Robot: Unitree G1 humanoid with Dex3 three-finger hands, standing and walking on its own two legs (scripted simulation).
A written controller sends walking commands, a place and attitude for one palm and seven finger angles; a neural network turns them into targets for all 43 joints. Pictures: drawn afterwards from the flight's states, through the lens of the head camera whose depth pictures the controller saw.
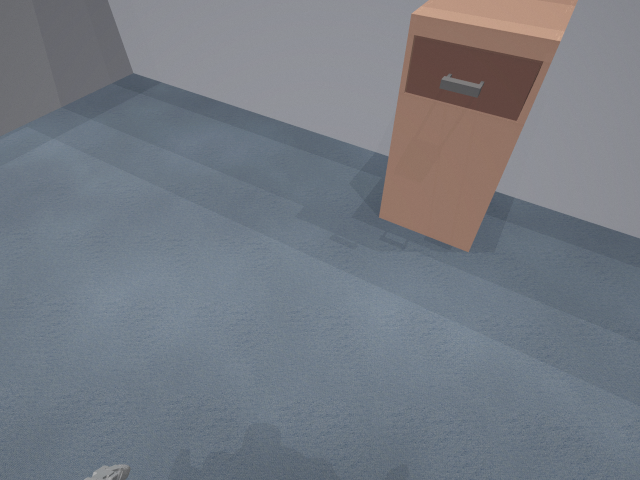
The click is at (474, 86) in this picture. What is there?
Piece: drawer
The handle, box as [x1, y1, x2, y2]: [439, 74, 483, 97]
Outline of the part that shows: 441,79 439,87 476,97 483,84 483,81 481,81 479,84 451,78 451,74 448,74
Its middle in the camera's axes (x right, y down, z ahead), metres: +0.44 -0.48 +1.19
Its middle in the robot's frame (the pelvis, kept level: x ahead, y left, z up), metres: +1.22 -0.37 -0.06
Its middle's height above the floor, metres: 0.71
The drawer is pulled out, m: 0.00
